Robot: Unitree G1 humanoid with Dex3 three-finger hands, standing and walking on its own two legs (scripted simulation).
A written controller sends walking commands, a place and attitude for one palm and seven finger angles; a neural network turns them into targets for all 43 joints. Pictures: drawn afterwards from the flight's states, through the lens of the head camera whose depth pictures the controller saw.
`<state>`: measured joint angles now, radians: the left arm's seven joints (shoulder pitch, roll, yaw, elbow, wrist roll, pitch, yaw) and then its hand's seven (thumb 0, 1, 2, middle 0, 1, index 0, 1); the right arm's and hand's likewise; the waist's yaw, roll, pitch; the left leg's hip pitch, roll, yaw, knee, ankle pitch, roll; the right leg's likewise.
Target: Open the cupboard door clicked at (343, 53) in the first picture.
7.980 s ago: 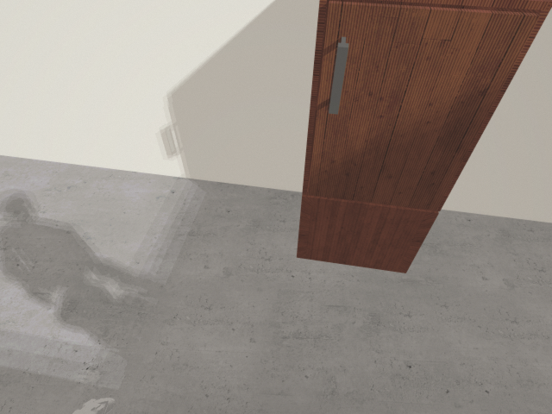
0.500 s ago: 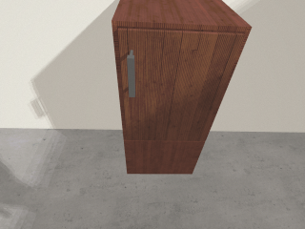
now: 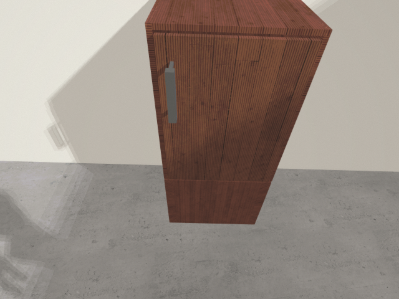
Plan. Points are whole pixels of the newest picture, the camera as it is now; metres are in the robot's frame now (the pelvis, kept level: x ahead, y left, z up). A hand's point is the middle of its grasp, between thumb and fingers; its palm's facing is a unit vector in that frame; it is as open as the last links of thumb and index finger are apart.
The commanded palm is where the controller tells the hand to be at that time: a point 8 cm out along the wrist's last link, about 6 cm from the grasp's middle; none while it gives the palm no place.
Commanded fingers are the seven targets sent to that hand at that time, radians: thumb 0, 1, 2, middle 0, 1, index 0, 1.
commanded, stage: look again from close up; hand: left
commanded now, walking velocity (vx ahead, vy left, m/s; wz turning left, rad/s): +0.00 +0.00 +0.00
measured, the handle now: (172, 93) +0.62 +0.13 +0.10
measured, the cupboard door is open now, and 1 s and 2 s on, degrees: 0 0 0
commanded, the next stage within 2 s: shuffle to correct the standing spot in 0.16 s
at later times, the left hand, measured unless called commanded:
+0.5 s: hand out of the picture +0.01 +0.13 -0.18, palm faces +0.03 -0.99 -0.14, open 7.3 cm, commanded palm none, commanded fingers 0.00 0.90 0.90 -0.20 -0.30 -0.20 -0.30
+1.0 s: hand out of the picture +0.08 +0.10 -0.18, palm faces +0.11 -0.99 -0.11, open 7.3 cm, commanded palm none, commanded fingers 0.00 0.90 0.90 -0.20 -0.30 -0.20 -0.30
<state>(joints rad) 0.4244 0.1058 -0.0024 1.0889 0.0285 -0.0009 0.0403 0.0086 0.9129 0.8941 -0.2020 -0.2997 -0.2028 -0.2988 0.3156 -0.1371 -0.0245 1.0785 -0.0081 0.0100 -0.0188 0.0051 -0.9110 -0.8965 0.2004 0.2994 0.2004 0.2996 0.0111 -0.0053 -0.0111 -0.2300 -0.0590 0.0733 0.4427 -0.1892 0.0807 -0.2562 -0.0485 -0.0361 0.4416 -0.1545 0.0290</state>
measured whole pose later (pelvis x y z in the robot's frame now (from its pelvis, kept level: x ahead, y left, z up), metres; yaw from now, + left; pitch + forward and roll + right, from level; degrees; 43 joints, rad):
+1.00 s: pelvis +0.11 -0.04 +0.00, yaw +1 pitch -1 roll -1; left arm 0.35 0.08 0.01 1.06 0.02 0.02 0.05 0.01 0.91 0.89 -0.20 -0.30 -0.20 -0.30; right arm 0.18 -0.13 -0.03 1.04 0.00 -0.01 -0.06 0.01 -0.93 -0.90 0.20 0.30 0.20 0.30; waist 0.03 -0.03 0.05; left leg -0.22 0.00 0.13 0.52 -0.28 0.06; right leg -0.14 -0.01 -0.10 0.51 -0.33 0.00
